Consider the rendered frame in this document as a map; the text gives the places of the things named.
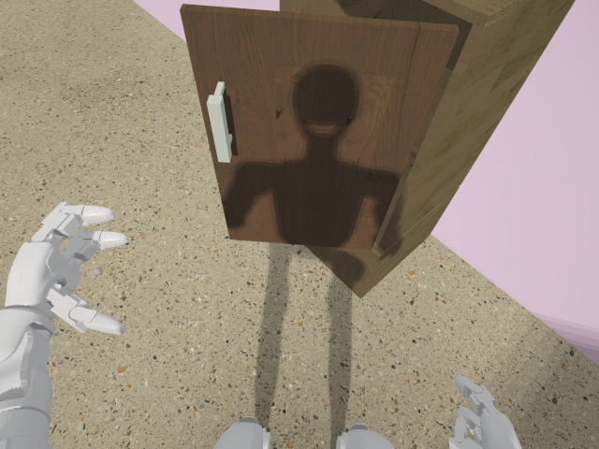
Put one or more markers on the left robot thigh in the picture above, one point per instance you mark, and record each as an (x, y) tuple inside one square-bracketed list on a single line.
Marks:
[(244, 435)]

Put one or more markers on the right robot hand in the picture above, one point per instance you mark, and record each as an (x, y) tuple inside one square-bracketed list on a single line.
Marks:
[(492, 430)]

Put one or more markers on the cupboard door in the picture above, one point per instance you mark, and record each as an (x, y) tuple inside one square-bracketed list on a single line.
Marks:
[(324, 112)]

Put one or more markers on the left robot forearm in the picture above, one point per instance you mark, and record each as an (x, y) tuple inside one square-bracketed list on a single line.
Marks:
[(25, 385)]

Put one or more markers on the handle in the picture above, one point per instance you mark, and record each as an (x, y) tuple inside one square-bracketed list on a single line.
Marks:
[(217, 113)]

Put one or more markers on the left robot hand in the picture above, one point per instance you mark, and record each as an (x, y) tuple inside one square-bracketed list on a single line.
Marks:
[(39, 265)]

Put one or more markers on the robot left shin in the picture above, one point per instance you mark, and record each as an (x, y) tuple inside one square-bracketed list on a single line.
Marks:
[(249, 419)]

